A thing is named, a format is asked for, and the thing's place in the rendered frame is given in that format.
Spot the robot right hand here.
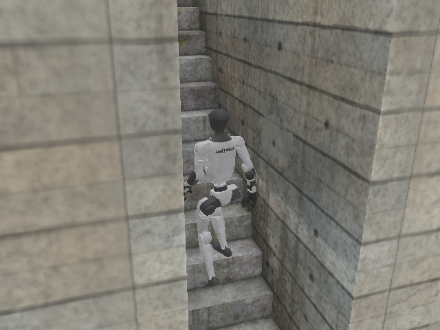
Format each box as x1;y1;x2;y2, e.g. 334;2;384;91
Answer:
241;191;257;212

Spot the robot left hand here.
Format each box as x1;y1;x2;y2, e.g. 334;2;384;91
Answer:
184;188;192;201

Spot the right robot forearm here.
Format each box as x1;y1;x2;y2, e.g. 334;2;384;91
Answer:
245;168;256;193

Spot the right robot upper arm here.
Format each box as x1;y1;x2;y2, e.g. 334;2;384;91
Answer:
231;136;254;172

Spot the left robot foot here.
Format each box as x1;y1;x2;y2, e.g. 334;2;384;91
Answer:
206;277;220;287

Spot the robot left thigh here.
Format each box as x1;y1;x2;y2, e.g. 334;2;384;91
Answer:
196;197;217;245

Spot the left robot upper arm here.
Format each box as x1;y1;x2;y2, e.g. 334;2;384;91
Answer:
194;141;209;180

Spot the left robot forearm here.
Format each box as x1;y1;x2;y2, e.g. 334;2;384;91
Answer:
184;171;198;193

